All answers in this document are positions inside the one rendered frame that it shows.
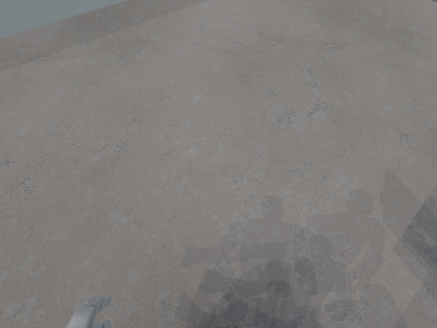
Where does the left robot hand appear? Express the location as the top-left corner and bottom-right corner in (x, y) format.
(66, 295), (115, 328)

